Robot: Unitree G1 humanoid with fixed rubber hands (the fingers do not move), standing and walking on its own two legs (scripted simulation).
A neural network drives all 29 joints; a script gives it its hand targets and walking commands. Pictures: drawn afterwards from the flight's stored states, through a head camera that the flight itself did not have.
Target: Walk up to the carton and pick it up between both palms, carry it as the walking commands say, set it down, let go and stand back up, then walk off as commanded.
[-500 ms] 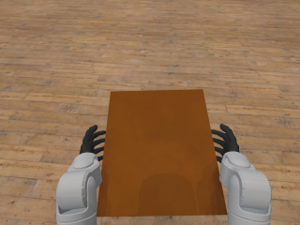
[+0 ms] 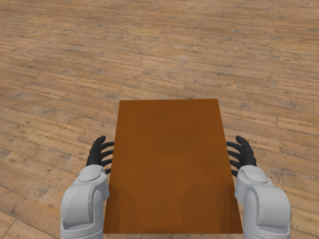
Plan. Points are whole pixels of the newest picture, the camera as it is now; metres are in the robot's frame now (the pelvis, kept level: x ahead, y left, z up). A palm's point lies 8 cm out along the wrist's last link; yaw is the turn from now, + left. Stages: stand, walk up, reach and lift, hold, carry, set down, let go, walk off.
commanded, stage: carry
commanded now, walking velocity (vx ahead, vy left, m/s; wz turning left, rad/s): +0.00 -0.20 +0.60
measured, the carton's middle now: (169, 168) +0.29 -0.01 +0.01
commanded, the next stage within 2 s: none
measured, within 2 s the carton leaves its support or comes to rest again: neither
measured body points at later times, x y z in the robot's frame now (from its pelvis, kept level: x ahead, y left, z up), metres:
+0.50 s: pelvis -0.04 -0.14 -0.01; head -0.02 -0.16 +0.44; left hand +0.17 +0.08 +0.08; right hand +0.26 -0.24 +0.07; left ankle -0.06 +0.03 -0.70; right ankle +0.00 -0.25 -0.74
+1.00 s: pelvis -0.15 -0.24 -0.01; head -0.15 -0.23 +0.45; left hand +0.02 +0.02 +0.07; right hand +0.15 -0.28 +0.08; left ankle -0.18 -0.12 -0.73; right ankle -0.10 -0.33 -0.68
